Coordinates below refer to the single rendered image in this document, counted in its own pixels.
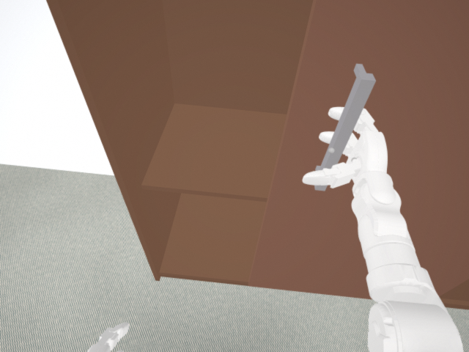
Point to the right robot upper arm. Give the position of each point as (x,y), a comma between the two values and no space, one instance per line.
(396,326)

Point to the handle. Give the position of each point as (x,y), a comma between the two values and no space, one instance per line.
(354,106)

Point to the wardrobe door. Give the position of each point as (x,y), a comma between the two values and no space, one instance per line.
(460,292)
(418,53)

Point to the left robot hand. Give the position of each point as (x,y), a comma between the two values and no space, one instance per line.
(109,338)

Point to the right robot hand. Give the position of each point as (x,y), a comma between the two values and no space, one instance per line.
(370,150)

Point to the right robot forearm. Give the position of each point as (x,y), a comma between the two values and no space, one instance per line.
(394,270)

